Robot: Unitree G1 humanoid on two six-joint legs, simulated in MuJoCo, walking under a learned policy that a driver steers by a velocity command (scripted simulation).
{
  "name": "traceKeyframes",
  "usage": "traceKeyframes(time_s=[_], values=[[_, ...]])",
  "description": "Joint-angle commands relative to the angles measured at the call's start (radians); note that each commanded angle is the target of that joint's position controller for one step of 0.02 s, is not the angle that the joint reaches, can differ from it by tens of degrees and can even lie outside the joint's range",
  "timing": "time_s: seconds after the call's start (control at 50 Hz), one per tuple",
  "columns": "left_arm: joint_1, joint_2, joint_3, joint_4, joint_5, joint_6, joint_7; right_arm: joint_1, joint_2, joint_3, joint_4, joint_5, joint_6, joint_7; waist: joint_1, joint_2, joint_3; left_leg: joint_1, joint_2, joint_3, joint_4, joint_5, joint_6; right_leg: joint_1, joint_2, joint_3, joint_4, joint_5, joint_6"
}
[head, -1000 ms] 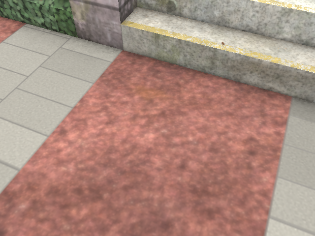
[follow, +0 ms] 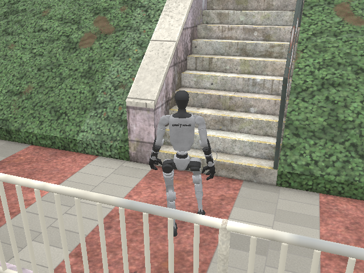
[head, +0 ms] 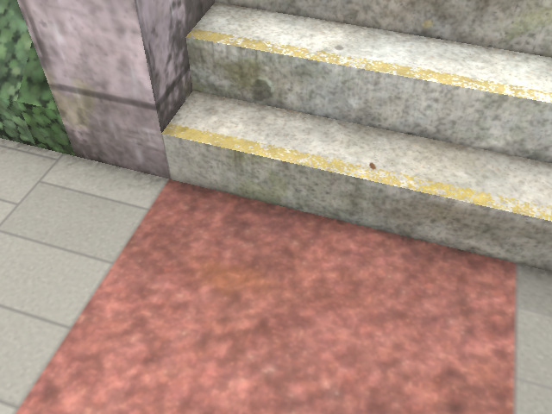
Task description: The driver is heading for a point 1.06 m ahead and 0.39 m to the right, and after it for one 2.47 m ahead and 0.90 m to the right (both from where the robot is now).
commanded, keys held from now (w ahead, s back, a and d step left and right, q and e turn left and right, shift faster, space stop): w+e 0.38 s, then e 0.34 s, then w+e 0.16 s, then w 0.12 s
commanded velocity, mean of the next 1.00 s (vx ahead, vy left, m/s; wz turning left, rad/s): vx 0.36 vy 0.00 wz -0.51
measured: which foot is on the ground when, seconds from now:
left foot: down 0.00-0.30, up 0.32-0.72, down 0.74-1.00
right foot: up 0.00-0.26, down 0.28-0.74, up 0.76-1.00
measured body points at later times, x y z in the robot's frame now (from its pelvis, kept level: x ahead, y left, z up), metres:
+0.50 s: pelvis +0.28 -0.09 +0.00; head +0.32 -0.11 +0.45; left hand +0.44 +0.15 -0.12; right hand +0.37 -0.39 -0.11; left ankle +0.36 +0.08 -0.66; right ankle +0.29 -0.15 -0.74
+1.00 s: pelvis +0.46 -0.11 +0.00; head +0.49 -0.10 +0.45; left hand +0.70 +0.06 -0.12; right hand +0.38 -0.38 -0.11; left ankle +0.54 -0.04 -0.75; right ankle +0.38 -0.22 -0.68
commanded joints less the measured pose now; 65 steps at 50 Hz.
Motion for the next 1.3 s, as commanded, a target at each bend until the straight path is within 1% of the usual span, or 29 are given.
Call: traceKeyframes(time_s=[0.02,0.18,0.24,0.28,0.3,0.32,0.34,0.36,0.38,0.4,0.5,0.62,0.64,0.72,0.74,0.76,0.78,0.8,0.82,0.9,1.0,1.1,1.16,1.18,1.2,1.22,1.24,1.26,1.3], values=[[0.021,0.028,0.006,-0.041,0.004,-0.004,-0.008,-0.05,-0.132,-0.019,-0.06,-0.001,-0.015,-0.02,0.038,0.077,0.062,-0.07,0.291,-0.115,-0.144,0.237,0.123,-0.014,-0.006,0.032,-0.15,0.164,0.004],[-0.227,0.004,-0.015,-0.167,0.003,-0.009,-0.065,0.068,-0.172,-0.025,-0.032,0.018,0.026,-0.039,-0.047,0.071,0.114,0.212,0.359,-0.014,-0.055,0.331,0.079,-0.079,0.029,-0.104,-0.433,0.118,-0.02],[-0.163,0.045,0.005,-0.191,0.002,-0.007,-0.084,0.019,-0.209,-0.035,-0.062,0.019,0.048,-0.048,0.019,0.131,0.042,0.229,0.365,0.043,0.129,0.775,0.045,0.106,0.11,-0.199,-0.449,-0.041,-0.07],[0.12,0.146,0.062,-0.129,-0.003,-0.004,-0.077,-0.018,-0.216,-0.035,-0.092,0.018,0.061,-0.055,0.169,0.128,-0.115,0.098,0.307,0.087,0.52,0.88,-0.003,0.513,0.19,-0.199,-0.533,-0.001,-0.135],[0.268,0.263,0.098,-0.106,0.002,0.007,-0.052,-0.001,-0.178,-0.018,-0.129,-0.001,0.045,-0.052,0.202,-0.038,-0.229,-0.187,0.24,0.098,0.872,0.457,-0.046,0.831,-0.018,0.125,-0.553,0.031,-0.213],[0.227,0.3,0.096,-0.138,0.008,0.001,-0.053,0.078,-0.055,0.018,-0.165,0.004,0.001,-0.028,0.097,-0.231,-0.362,-0.588,0.01,-0.072,1.21,-0.37,-0.09,1.135,-0.245,0.726,-0.733,-0.094,-0.416],[0.252,0.213,0.074,-0.131,0.017,0.0,-0.052,-0.041,-0.162,-0.008,-0.189,0.034,-0.045,-0.01,0.16,-0.115,-0.354,-0.695,0.075,-0.243,1.246,-0.341,-0.049,1.131,-0.215,0.697,-0.791,-0.103,-0.358],[0.202,0.16,0.06,-0.139,0.019,-0.004,-0.046,-0.12,-0.179,-0.014,-0.227,0.06,-0.061,-0.007,0.144,-0.074,-0.222,-0.734,0.118,-0.226,1.198,-0.262,-0.025,1.013,-0.174,0.519,-0.784,-0.03,-0.308],[0.118,0.133,0.05,-0.159,0.015,-0.007,-0.05,-0.136,-0.166,-0.013,-0.227,0.047,-0.06,-0.014,0.087,0.059,-0.13,-0.684,0.164,-0.216,1.1,-0.194,-0.027,0.836,-0.128,0.389,-0.799,0.085,-0.273],[0.047,0.106,0.041,-0.185,0.018,-0.009,-0.05,-0.13,-0.179,-0.027,-0.223,0.03,-0.046,-0.024,0.048,0.079,-0.084,-0.611,0.191,-0.207,1.017,-0.168,-0.041,0.704,-0.094,0.3,-0.809,0.228,-0.249],[0.04,0.167,0.054,-0.206,0.023,-0.002,-0.023,-0.136,-0.126,-0.029,-0.275,-0.005,0.015,-0.044,-0.005,0.032,-0.037,-0.479,0.146,-0.153,0.742,-0.065,-0.13,0.458,0.007,0.105,-0.801,0.662,-0.227],[0.098,0.174,0.058,-0.209,0.003,0.051,0.013,-0.313,-0.12,-0.021,-0.349,0.011,0.031,-0.04,0.065,-0.062,-0.095,-0.383,0.051,-0.158,0.369,0.189,-0.14,0.478,0.046,0.146,-0.702,0.443,-0.124],[0.148,0.178,0.06,-0.185,0.049,0.05,-0.009,-0.226,-0.105,-0.002,-0.317,-0.032,0.06,-0.033,0.068,-0.103,-0.105,-0.367,0.056,-0.112,0.405,0.137,-0.123,0.556,0.069,0.129,-0.658,0.519,-0.106],[0.081,0.177,0.068,-0.22,0.052,0.055,-0.009,-0.145,-0.164,-0.015,-0.328,-0.023,0.044,-0.045,0.007,-0.064,-0.048,-0.212,0.077,-0.169,0.194,0.124,-0.07,0.53,0.071,0.271,-0.509,0.362,-0.052],[0.077,0.146,0.059,-0.243,0.04,0.049,-0.011,-0.083,-0.203,-0.022,-0.326,-0.033,0.029,-0.05,-0.011,0.025,-0.108,-0.055,0.193,-0.263,0.179,0.223,-0.042,0.463,0.126,0.245,-0.37,0.191,-0.029],[0.186,0.086,0.043,-0.253,0.037,0.047,-0.01,-0.049,-0.278,-0.032,-0.345,-0.033,0.031,-0.054,0.037,0.243,-0.18,0.112,0.447,-0.491,0.2,0.454,0.02,0.339,0.24,0.089,-0.146,-0.372,-0.012],[0.294,0.121,0.048,-0.244,0.047,0.059,-0.008,-0.035,-0.299,-0.052,-0.339,-0.017,0.054,-0.05,0.07,0.405,-0.279,0.19,0.568,-0.819,0.101,0.212,0.162,0.167,0.277,-0.002,0.01,-0.601,-0.009],[0.246,0.174,0.052,-0.208,0.073,0.071,-0.015,-0.08,-0.217,-0.035,-0.371,-0.01,0.065,-0.044,0.057,0.216,-0.182,0.119,0.509,-0.774,0.042,-0.148,0.15,0.116,0.202,0.021,0.082,-0.5,-0.008],[0.149,0.184,0.056,-0.213,0.078,0.075,-0.034,-0.112,-0.158,-0.02,-0.377,-0.01,0.07,-0.043,0.033,0.138,-0.104,0.029,0.433,-0.645,0.005,-0.364,0.11,0.121,0.179,0.012,0.064,-0.402,-0.003],[0.111,0.132,0.041,-0.215,0.073,0.09,-0.078,-0.094,-0.178,-0.03,-0.348,-0.012,0.067,-0.037,0.029,0.19,-0.033,-0.075,0.314,-0.357,-0.076,-0.228,0.066,0.185,0.146,-0.039,0.002,-0.26,0.026],[0.053,0.088,0.016,-0.217,0.072,0.076,-0.085,-0.031,-0.174,-0.04,-0.306,-0.006,0.034,-0.014,0.016,0.187,-0.015,-0.068,0.334,-0.272,-0.122,-0.219,0.09,0.213,0.125,-0.049,-0.202,-0.193,0.025],[-0.013,0.072,-0.009,-0.228,0.068,0.057,-0.079,0.003,-0.209,-0.059,-0.269,-0.004,0.045,0.002,-0.001,0.198,0.016,-0.149,0.33,-0.207,-0.103,-0.223,0.094,0.38,0.126,-0.143,-0.47,-0.227,0.015],[0.061,0.066,-0.014,-0.195,0.072,0.033,-0.065,-0.005,-0.195,-0.06,-0.254,0.006,0.06,0.008,0.055,0.134,0.018,-0.261,0.295,-0.174,0.011,-0.284,0.067,0.608,0.155,-0.16,-0.663,-0.148,-0.012],[0.159,0.085,-0.007,-0.159,0.075,0.022,-0.056,-0.025,-0.151,-0.047,-0.261,-0.001,0.058,0.007,0.097,0.084,-0.014,-0.343,0.255,-0.133,0.12,-0.29,0.041,0.75,0.122,-0.102,-0.697,-0.2,-0.025],[0.284,0.16,0.008,-0.136,0.091,0.013,-0.042,-0.075,-0.062,-0.02,-0.3,-0.009,0.055,0.011,0.155,-0.115,-0.043,-0.464,0.165,-0.022,0.42,-0.309,-0.006,0.844,-0.109,0.2,-0.852,-0.436,-0.055],[0.3,0.301,0.047,-0.135,0.06,0.017,-0.024,-0.105,-0.072,-0.019,-0.348,-0.011,0.05,0.011,0.149,-0.269,0.053,-0.722,0.065,-0.016,0.579,-0.385,-0.016,0.831,-0.271,0.542,-1.005,-0.692,-0.159],[0.257,0.255,0.043,-0.141,0.05,0.018,-0.014,-0.115,-0.169,-0.043,-0.336,-0.028,0.051,0.012,0.127,-0.143,0.12,-0.736,0.144,-0.107,0.679,-0.314,-0.004,0.77,-0.263,0.509,-0.99,-0.657,-0.185],[0.201,0.19,0.022,-0.151,0.045,0.013,-0.018,-0.096,-0.169,-0.048,-0.316,-0.017,0.049,0.023,0.085,-0.098,0.117,-0.713,0.157,-0.13,0.688,-0.225,-0.006,0.748,-0.201,0.419,-0.978,-0.537,-0.16],[0.153,0.144,0.01,-0.152,0.041,-0.001,-0.018,-0.065,-0.153,-0.047,-0.281,-0.017,0.051,0.029,0.048,-0.056,0.083,-0.651,0.176,-0.117,0.687,-0.114,-0.03,0.748,-0.119,0.247,-0.984,-0.256,-0.123]])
